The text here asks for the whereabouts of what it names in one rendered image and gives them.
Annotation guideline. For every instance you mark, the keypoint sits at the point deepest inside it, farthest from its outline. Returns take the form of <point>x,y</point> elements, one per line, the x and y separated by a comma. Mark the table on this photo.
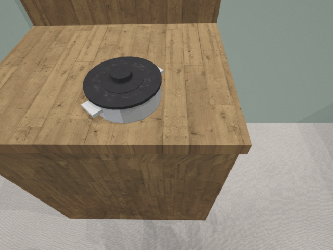
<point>170,165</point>

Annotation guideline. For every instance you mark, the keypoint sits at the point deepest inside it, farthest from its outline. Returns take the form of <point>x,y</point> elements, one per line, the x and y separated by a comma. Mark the pot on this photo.
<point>128,115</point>

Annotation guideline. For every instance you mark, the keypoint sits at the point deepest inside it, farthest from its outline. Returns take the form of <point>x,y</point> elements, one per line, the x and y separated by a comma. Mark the knob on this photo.
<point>121,74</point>

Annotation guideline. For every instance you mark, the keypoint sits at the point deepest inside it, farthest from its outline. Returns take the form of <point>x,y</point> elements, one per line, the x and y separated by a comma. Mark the lid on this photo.
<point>102,91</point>

